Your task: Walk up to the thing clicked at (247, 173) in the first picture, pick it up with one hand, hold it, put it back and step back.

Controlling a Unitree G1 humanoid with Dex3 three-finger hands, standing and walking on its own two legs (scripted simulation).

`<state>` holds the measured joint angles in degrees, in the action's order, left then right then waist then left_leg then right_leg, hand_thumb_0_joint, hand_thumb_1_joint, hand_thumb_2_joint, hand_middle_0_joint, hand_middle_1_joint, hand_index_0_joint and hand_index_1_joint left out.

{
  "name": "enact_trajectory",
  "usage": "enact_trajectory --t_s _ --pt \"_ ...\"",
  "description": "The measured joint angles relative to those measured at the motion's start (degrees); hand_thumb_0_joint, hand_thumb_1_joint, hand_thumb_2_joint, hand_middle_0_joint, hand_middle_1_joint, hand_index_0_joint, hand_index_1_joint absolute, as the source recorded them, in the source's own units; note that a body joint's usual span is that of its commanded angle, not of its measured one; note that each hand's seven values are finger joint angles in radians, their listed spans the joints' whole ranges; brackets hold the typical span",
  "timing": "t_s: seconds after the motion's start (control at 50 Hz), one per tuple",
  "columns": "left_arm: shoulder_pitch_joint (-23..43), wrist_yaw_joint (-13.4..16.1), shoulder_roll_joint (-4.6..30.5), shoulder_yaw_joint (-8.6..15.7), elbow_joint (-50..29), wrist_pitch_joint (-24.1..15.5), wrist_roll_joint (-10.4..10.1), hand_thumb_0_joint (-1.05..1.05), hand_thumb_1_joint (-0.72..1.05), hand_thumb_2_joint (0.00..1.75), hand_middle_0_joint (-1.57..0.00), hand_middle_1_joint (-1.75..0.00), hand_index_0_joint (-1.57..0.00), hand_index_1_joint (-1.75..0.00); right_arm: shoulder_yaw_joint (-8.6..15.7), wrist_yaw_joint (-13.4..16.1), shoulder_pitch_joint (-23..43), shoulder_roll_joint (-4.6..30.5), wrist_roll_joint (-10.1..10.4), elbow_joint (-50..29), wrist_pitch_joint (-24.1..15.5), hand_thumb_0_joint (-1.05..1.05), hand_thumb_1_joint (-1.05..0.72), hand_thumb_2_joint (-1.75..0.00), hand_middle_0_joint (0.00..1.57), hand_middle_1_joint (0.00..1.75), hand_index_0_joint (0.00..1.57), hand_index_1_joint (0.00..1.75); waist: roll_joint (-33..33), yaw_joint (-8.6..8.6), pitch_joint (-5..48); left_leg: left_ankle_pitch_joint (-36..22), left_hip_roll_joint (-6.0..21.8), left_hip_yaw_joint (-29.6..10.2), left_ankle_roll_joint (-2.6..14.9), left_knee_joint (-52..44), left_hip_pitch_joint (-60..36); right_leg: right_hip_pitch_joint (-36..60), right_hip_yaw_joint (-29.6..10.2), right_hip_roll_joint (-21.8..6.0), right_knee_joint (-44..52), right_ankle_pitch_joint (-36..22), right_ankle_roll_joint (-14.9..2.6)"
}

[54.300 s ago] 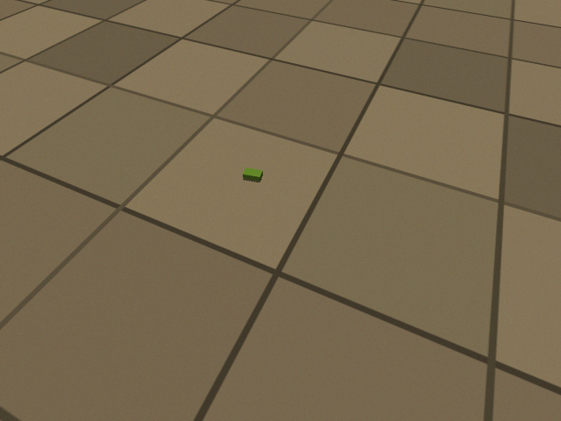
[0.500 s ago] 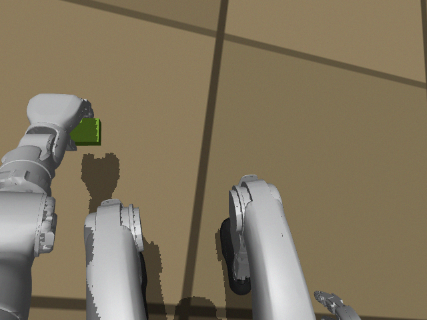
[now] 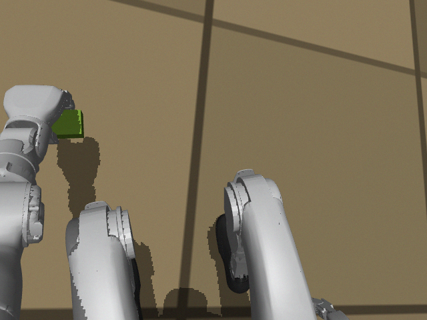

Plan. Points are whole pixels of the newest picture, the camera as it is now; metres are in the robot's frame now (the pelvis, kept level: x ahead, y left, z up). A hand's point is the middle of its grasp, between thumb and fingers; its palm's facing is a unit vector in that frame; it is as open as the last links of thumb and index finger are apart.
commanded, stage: lower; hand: left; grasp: from above
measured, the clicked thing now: (57, 124) +0.50 +0.22 -0.22
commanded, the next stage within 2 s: rest in 0.26 s
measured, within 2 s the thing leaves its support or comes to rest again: rests again in 1.10 s
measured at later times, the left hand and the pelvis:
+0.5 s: hand (58, 131) +0.49 +0.22 -0.24, palm faces -0.47 +0.01 -0.88, open 8.1 cm; pelvis +0.00 +0.00 -0.03, yaw -3 degrees
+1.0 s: hand (61, 135) +0.49 +0.23 -0.27, palm faces -0.47 -0.04 -0.88, open 8.0 cm; pelvis +0.00 +0.01 -0.04, yaw -6 degrees
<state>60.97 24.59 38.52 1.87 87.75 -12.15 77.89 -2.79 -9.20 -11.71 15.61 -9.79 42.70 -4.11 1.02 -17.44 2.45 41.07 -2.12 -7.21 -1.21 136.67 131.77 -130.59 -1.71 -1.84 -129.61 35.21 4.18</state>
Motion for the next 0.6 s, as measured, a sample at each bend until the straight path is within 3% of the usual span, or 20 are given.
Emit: enact_trajectory --t_s 0.18,0.42,0.5,0.6 --pt "0.5 0.8 2.6 1.3 2.3 -1.2 0.9 0.01 0.30 0.18 -0.96 -0.17 -0.94 -0.16 -1.1 -0.8 0.7 0.9 -1.0 -0.7 -0.9 0.00 -0.91 -0.90 0.20 0.30 0.21 0.30 -1.1 -1.21 -2.3 0.3 -0.1 -1.1 -0.20 2.1 0.9 -0.6 0.7 0.3 -1.4 -0.1 0.47" --pt "-0.3 5.2 5.1 2.8 3.7 -1.7 2.6 0.01 0.31 0.15 -0.96 -0.17 -0.94 -0.15 -2.1 -2.5 1.1 1.4 -2.6 -0.8 -2.2 0.00 -0.91 -0.90 0.20 0.30 0.20 0.30 -2.1 -2.85 -4.0 0.9 0.0 -2.2 0.01 5.7 3.0 -2.2 1.4 1.1 -3.7 -0.2 0.30" --pt "0.7 6.1 5.4 1.9 6.2 -0.9 2.6 0.01 0.32 0.14 -0.95 -0.15 -0.93 -0.14 -3.0 -3.3 1.3 1.3 -3.0 -0.6 -2.7 0.00 -0.91 -0.90 0.20 0.30 0.20 0.30 -2.2 -3.42 -4.2 1.2 0.1 -2.2 0.27 6.3 3.2 -2.4 1.3 1.2 -4.1 -0.1 0.38" --pt "1.3 6.9 7.2 4.8 7.7 -0.9 2.5 0.01 0.34 0.14 -0.94 -0.14 -0.93 -0.12 -4.1 -4.0 1.6 1.4 -3.4 -1.6 -3.6 0.00 -0.90 -0.90 0.20 0.30 0.21 0.30 -2.5 -4.37 -5.7 1.3 0.1 -2.7 0.38 7.3 3.3 -2.2 1.7 1.4 -4.6 -0.2 0.60"
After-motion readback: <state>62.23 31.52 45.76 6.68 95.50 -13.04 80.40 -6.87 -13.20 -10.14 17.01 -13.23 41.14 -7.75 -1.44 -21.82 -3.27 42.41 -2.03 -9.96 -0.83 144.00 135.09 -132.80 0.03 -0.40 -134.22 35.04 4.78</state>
